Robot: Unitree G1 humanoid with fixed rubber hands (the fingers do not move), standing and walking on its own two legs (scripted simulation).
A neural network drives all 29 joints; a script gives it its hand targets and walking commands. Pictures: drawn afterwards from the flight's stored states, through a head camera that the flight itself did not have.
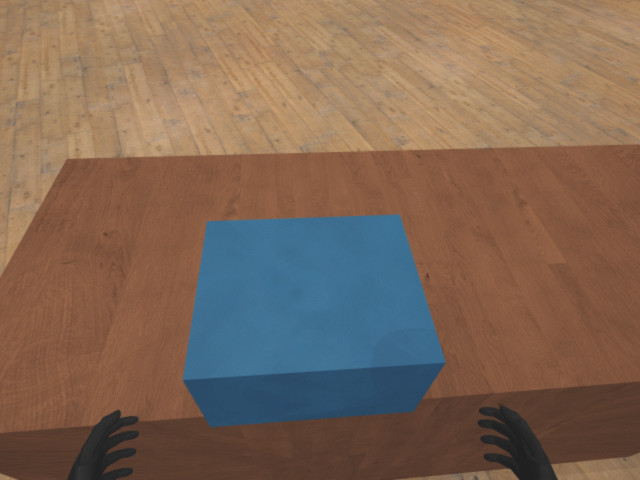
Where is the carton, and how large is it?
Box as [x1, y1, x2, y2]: [183, 215, 445, 426]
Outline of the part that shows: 399,215 207,221 183,374 183,381 210,426 413,411 445,362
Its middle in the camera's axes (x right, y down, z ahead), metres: -0.01 +0.12 +0.58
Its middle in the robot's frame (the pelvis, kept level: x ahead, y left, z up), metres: +0.36 +0.03 -0.04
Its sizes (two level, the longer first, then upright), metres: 0.295 0.240 0.172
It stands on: a pedestal, 0.66 m high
